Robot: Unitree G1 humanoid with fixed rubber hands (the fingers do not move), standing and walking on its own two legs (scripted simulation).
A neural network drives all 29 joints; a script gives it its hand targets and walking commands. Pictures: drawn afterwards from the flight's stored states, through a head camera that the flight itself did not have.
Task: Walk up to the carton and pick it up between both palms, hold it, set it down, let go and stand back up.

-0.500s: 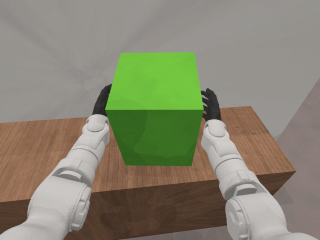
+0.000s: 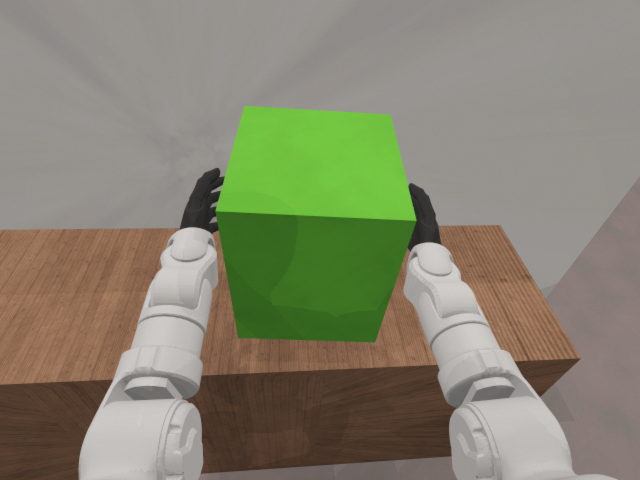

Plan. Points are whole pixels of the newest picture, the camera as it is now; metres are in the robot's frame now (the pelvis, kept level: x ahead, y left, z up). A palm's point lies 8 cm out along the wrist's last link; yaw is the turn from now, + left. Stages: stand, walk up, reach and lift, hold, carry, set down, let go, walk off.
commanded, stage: reach and lift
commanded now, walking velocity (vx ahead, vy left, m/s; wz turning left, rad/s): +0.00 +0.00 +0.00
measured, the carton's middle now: (312, 229) +0.43 -0.01 +0.10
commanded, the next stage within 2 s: hold in 1.08 s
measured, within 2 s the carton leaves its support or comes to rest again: neither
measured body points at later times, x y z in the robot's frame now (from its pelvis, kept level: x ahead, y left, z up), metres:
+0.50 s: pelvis +0.01 +0.00 +0.00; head -0.01 +0.02 +0.45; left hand +0.40 +0.14 +0.17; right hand +0.38 -0.15 +0.14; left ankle +0.01 +0.13 -0.75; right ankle +0.03 -0.13 -0.75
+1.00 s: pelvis +0.00 +0.00 +0.00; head -0.02 +0.03 +0.45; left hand +0.39 +0.14 +0.17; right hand +0.38 -0.15 +0.16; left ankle +0.01 +0.13 -0.75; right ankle +0.03 -0.13 -0.75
